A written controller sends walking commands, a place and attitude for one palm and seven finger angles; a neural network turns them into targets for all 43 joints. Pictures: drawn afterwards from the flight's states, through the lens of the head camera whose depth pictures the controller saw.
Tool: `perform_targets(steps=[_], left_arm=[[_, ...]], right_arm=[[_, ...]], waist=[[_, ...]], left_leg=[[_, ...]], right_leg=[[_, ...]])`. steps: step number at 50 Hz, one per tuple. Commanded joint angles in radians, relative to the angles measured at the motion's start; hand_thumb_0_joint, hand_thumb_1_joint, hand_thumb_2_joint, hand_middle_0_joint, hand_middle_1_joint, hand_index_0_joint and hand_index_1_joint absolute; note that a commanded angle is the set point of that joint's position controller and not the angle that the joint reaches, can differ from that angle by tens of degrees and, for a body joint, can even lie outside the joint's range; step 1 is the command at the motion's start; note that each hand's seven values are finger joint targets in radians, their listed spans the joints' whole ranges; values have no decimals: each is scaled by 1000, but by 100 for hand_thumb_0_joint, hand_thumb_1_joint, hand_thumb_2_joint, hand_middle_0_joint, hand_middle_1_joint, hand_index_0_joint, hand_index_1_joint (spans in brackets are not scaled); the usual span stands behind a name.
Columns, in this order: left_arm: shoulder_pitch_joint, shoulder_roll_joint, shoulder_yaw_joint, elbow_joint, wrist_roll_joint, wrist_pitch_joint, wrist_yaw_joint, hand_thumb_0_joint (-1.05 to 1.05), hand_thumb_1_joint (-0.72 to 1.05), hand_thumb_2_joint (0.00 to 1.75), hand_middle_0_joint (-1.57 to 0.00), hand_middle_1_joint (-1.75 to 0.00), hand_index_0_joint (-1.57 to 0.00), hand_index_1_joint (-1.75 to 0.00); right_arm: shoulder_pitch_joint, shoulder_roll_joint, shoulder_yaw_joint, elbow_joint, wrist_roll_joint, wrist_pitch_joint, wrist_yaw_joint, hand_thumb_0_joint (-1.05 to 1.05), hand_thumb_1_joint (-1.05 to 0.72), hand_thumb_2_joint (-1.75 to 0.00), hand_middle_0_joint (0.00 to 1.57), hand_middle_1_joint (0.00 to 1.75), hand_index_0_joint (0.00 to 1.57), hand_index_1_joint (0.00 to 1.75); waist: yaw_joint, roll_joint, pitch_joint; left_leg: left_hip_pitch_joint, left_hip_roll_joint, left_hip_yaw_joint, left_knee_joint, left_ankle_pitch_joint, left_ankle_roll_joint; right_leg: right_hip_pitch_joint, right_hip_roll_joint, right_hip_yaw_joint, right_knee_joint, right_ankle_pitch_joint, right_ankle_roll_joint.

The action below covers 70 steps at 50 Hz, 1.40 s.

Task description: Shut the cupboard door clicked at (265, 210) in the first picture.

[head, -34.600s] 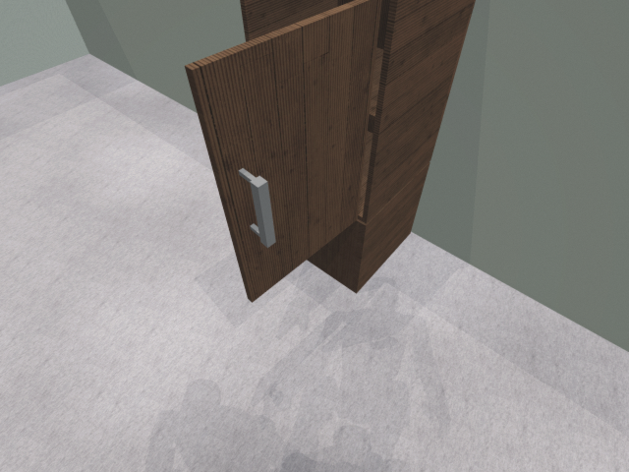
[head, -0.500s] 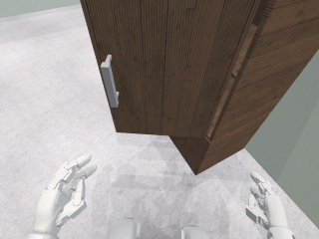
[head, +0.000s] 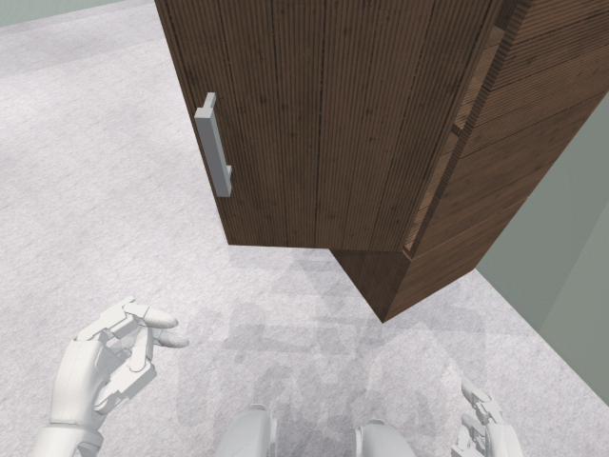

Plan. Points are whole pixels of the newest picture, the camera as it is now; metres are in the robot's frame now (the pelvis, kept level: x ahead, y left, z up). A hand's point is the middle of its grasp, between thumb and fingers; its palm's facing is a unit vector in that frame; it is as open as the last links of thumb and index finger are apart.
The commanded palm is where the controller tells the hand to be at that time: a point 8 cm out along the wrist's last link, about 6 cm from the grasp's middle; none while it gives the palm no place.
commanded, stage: raise the hand and make a fist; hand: left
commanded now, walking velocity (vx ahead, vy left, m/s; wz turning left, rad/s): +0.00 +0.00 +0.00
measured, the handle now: (217, 147) +0.54 +0.18 +0.08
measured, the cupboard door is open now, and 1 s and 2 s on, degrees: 58 58 58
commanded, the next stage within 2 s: bring the fist close to the handle in 1.06 s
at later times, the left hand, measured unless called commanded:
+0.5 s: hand (133, 349) +0.23 +0.20 +0.07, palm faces +0.00 -1.00 -0.02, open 3.1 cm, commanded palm +0.20 +0.26 +0.08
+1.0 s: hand (150, 337) +0.24 +0.19 +0.08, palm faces -0.01 -1.00 -0.02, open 3.1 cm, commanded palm +0.21 +0.24 +0.08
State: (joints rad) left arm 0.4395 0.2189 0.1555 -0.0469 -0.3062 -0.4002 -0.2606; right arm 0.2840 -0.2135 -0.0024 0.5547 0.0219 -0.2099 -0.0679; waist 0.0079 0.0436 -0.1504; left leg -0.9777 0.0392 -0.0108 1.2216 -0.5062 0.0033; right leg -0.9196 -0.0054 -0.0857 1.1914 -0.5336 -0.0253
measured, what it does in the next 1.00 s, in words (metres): stands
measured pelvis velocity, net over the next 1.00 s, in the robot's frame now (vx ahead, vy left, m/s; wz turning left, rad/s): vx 0.01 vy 0.00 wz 0.01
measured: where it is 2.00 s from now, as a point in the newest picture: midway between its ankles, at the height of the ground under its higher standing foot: outside the picture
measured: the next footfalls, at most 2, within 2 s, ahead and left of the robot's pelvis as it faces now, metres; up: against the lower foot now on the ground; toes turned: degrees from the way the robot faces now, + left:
none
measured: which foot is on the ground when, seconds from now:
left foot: down 0.00-1.00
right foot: down 0.00-1.00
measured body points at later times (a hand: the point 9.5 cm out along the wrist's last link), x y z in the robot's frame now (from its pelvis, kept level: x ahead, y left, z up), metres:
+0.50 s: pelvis +0.01 +0.02 +0.01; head +0.06 +0.03 +0.46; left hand +0.22 +0.26 +0.08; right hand +0.21 -0.20 -0.05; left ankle +0.05 +0.12 -0.64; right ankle +0.03 -0.11 -0.64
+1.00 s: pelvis +0.01 +0.00 +0.02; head +0.07 +0.01 +0.46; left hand +0.23 +0.24 +0.08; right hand +0.19 -0.24 -0.06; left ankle +0.05 +0.12 -0.64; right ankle +0.03 -0.11 -0.64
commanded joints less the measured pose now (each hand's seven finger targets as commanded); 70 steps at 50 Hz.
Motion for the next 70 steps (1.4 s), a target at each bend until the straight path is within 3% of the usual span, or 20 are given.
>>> perform_targets(steps=[1, 2, 5, 9, 17, 21, 23, 35, 52, 53, 57, 58, 60, 62, 63, 65, 68, 70], left_arm=[[-10, 105, 41, -199, -5, -97, 1, 0, 90, 90, -99, -116, -99, -116], [-11, 109, 38, -221, 0, -99, 1, 0, 90, 90, -101, -118, -101, -118], [-25, 131, 55, -237, 1, -89, 17, 0, 90, 90, -106, -124, -106, -124], [-17, 115, 41, -271, 11, -77, 40, 0, 90, 90, -113, -132, -113, -132], [-36, 105, 14, -251, 32, -23, 43, 0, 90, 90, -128, -148, -128, -148], [-65, 123, 36, -246, 28, -13, 35, 0, 90, 90, -130, -150, -130, -150], [-86, 125, 35, -271, 25, -15, 31, 0, 90, 90, -130, -150, -130, -150], [-106, 142, 66, -193, 0, 10, 4, 0, 90, 90, -130, -150, -130, -150], [-115, 140, 61, -208, -10, -38, 5, 0, 90, 90, -130, -150, -130, -150], [-116, 140, 61, -195, -11, -36, 4, 0, 90, 90, -130, -150, -130, -150], [-126, 136, 51, -184, -9, -28, 0, 0, 90, 90, -130, -150, -130, -150], [-136, 138, 51, -200, -10, -30, 0, 0, 90, 90, -130, -150, -130, -150], [-240, 156, 49, -187, -3, -32, 7, 0, 90, 90, -130, -150, -130, -150], [-332, 119, 6, -165, 8, -36, 13, 0, 90, 90, -130, -150, -130, -150], [-372, 138, 24, -136, 7, -35, 18, 0, 90, 90, -130, -150, -130, -150], [-384, 156, 47, -104, 6, -26, 18, 0, 90, 90, -130, -150, -130, -150], [-446, 133, 20, -67, 17, 1, 21, 0, 90, 90, -130, -150, -130, -150], [-479, 155, 37, -46, 25, 22, 33, 0, 90, 90, -130, -150, -130, -150]], right_arm=[[-102, -139, -58, -189, 4, -69, -8, 0, -90, -90, 20, 30, 20, 30], [-99, -142, -58, -192, 4, -69, -8, 0, -90, -90, 20, 30, 20, 30], [-96, -148, -55, -196, 2, -63, -9, 0, -90, -90, 20, 30, 20, 30], [-88, -149, -51, -209, -1, -49, -4, 0, -90, -90, 20, 30, 20, 30], [-72, -155, -40, -234, -5, -17, 6, 0, -90, -90, 20, 30, 20, 30], [-67, -158, -34, -237, -5, -10, 5, 0, -90, -90, 20, 30, 20, 30], [-66, -157, -31, -240, -5, -12, 8, 0, -90, -90, 20, 30, 20, 30], [-60, -159, -30, -225, 4, -10, 6, 0, -90, -90, 20, 30, 20, 30], [-63, -151, -37, -218, 7, -8, 6, 0, -90, -90, 20, 30, 20, 30], [-65, -151, -38, -219, 7, -6, 4, 0, -90, -90, 20, 30, 20, 30], [-66, -152, -35, -221, 11, -1, 3, 0, -90, -90, 20, 30, 20, 30], [-70, -151, -35, -221, 12, -4, 2, 0, -90, -90, 20, 30, 20, 30], [-63, -158, -30, -208, 10, -5, -4, 0, -90, -90, 20, 30, 20, 30], [-69, -154, -26, -199, 10, -14, -5, 0, -90, -90, 20, 30, 20, 30], [-63, -158, -25, -187, 10, -17, -7, 0, -90, -90, 20, 30, 20, 30], [-58, -162, -27, -178, 9, -18, -8, 0, -90, -90, 20, 30, 20, 30], [-60, -161, -26, -173, 14, -14, -3, 0, -90, -90, 20, 30, 20, 30], [-54, -166, -25, -169, 13, -8, -2, 0, -90, -90, 20, 30, 20, 30]], waist=[[6, -49, -181], [7, -15, -188], [8, 4, -169], [7, 44, -190], [-11, 35, -159], [-10, 24, -159], [-6, 62, -178], [0, 5, -161], [0, -8, -191], [-5, -31, -174], [-6, -21, -152], [-5, -1, -159], [-27, -27, -141], [-39, -6, -142], [-40, -21, -142], [-24, -17, -184], [-23, -4, -215], [-14, 7, -239]], left_leg=[[133, -36, -39, -191, 117, 23], [150, -35, -39, -202, 110, 23], [169, -36, -53, -231, 88, 22], [223, -33, -61, -259, 108, 14], [255, -26, -76, -284, 129, 8], [259, -28, -74, -284, 143, 7], [281, -28, -74, -286, 160, 5], [252, -36, -53, -282, 190, 11], [210, -43, -20, -237, 194, 18], [199, -42, -18, -232, 186, 19], [191, -42, -18, -234, 164, 20], [196, -42, -17, -233, 159, 20], [178, -38, -23, -221, 138, 24], [179, -37, -27, -218, 112, 24], [173, -36, -30, -215, 105, 23], [176, -36, -28, -214, 132, 25], [217, -37, -26, -240, 154, 24], [233, -36, -29, -253, 176, 24]], right_leg=[[130, 13, 77, -221, 36, 2], [122, 14, 68, -217, 36, -2], [119, 24, 46, -213, 42, -7], [122, 29, 18, -198, 95, -9], [132, 38, 0, -210, 140, -8], [151, 39, 2, -218, 153, -10], [155, 39, 3, -217, 165, -11], [215, 39, 21, -251, 193, -10], [250, 20, 80, -266, 189, 0], [244, 19, 86, -274, 177, 3], [235, 20, 91, -282, 144, 1], [231, 18, 95, -284, 135, 1], [209, 22, 97, -287, 105, 1], [178, 19, 97, -282, 74, 2], [176, 19, 99, -284, 64, 1], [206, 22, 100, -276, 97, -2], [222, 20, 86, -273, 148, 1], [244, 21, 77, -267, 179, -3]])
